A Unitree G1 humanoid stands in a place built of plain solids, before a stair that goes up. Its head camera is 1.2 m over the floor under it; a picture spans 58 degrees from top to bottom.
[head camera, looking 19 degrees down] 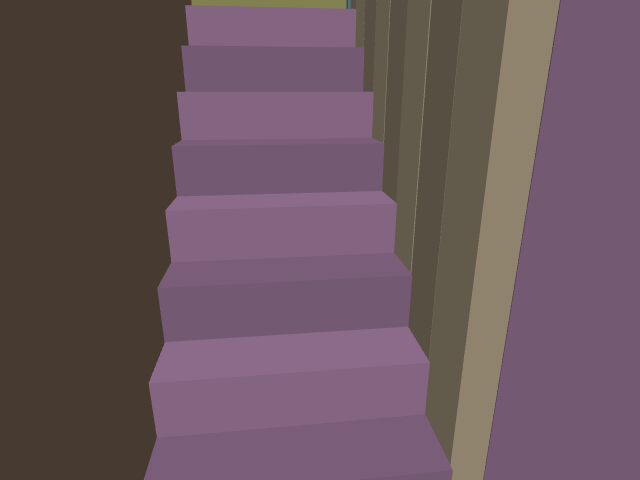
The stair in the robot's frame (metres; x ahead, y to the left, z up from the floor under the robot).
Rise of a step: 0.20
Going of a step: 0.22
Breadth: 0.85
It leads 7 degrees to the left of straight ahead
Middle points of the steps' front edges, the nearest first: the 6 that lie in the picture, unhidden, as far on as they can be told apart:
1.10 0.08 0.40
1.32 0.10 0.60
1.54 0.13 0.80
1.76 0.16 1.00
1.98 0.18 1.20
2.20 0.21 1.40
